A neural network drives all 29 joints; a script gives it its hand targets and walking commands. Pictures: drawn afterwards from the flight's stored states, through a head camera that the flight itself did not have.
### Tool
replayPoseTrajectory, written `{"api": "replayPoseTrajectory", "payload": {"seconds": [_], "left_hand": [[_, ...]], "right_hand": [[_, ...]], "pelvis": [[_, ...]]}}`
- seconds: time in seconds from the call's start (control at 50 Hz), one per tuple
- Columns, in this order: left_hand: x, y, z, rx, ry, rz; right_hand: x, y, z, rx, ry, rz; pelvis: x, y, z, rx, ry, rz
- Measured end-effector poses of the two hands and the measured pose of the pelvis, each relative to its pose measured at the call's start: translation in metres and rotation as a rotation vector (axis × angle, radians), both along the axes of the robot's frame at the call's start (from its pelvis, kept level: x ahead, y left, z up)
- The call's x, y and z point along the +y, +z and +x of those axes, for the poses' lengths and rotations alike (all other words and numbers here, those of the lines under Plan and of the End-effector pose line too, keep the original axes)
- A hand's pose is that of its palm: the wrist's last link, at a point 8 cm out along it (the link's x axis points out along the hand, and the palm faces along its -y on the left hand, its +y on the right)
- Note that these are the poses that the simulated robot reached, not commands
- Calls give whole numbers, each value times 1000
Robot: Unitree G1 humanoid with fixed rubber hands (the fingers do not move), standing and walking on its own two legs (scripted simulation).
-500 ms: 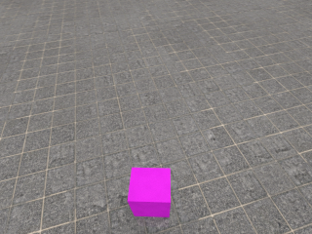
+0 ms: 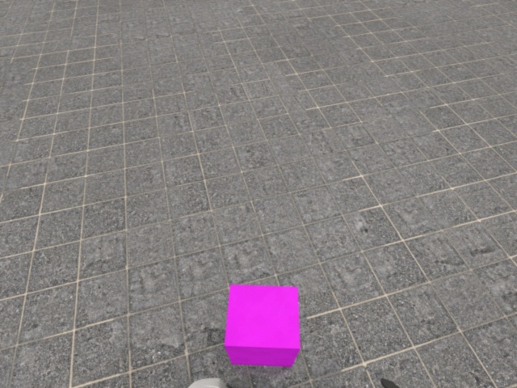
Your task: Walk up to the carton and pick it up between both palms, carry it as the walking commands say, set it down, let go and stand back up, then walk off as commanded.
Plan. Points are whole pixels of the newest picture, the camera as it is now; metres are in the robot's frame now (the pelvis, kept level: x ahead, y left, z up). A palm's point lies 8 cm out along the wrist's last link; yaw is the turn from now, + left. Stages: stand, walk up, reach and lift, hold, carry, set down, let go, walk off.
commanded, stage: walk up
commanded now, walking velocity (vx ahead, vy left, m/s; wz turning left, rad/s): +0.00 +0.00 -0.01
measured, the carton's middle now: (262, 328) +0.35 +0.03 -0.62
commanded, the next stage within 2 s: none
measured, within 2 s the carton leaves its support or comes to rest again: neither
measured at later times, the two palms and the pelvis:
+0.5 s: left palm out of the picture +0.02 +0.25 -0.15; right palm out of the picture +0.00 -0.24 -0.15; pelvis -0.04 +0.00 -0.01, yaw +0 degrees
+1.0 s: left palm out of the picture -0.13 +0.17 -0.14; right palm out of the picture -0.03 -0.26 -0.14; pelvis -0.06 -0.03 +0.01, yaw +4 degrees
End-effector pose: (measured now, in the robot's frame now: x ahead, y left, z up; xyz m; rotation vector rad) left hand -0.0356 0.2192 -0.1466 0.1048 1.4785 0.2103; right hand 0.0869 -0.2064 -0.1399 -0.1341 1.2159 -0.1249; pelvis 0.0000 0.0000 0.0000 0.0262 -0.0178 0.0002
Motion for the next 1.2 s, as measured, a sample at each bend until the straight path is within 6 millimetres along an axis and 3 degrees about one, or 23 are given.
{"api": "replayPoseTrajectory", "payload": {"seconds": [0.08,0.2,0.3,0.42,0.56,0.62,0.7,0.78,0.9,0.98,1.1,1.14,1.2], "left_hand": [[-6,7,32,-93,-22,11],[-6,4,61,-141,-44,9],[9,-7,72,-171,-42,32],[28,-13,68,-178,-73,53],[23,10,48,-188,-105,85],[7,18,23,-189,-80,95],[-21,29,-20,-121,-51,63],[-46,28,-49,-61,-22,20],[-65,16,-69,-37,31,-31],[-55,9,-85,-30,78,-34],[-24,2,-116,72,99,-49],[-13,1,-114,95,78,-53],[2,3,-88,63,48,-48]], "right_hand": [[-13,-1,-9,36,-8,6],[-33,-3,-35,86,-38,-35],[-44,-9,-60,141,-41,-88],[-39,-13,-77,137,-41,-98],[-37,-13,-87,82,-61,-32],[-40,-16,-91,82,-53,12],[-45,-4,-97,93,-33,46],[-54,0,-105,93,-26,34],[-60,-1,-118,147,1,-19],[-53,2,-118,177,43,-33],[-24,11,-86,76,80,-46],[-14,13,-82,47,70,-46],[-7,16,-91,56,42,-57]], "pelvis": [[-4,4,5,-20,18,-17],[-4,1,9,-18,24,-26],[-1,-11,0,-20,31,-29],[5,-18,-19,-13,13,-23],[-10,-8,-47,1,-15,-15],[-22,-4,-55,-2,-10,-7],[-32,12,-56,-3,-18,14],[-37,16,-57,2,-10,9],[-36,11,-62,11,31,-21],[-29,8,-61,26,62,-27],[-9,6,-55,24,66,-36],[-3,5,-50,20,51,-29],[5,9,-40,15,46,-40]]}}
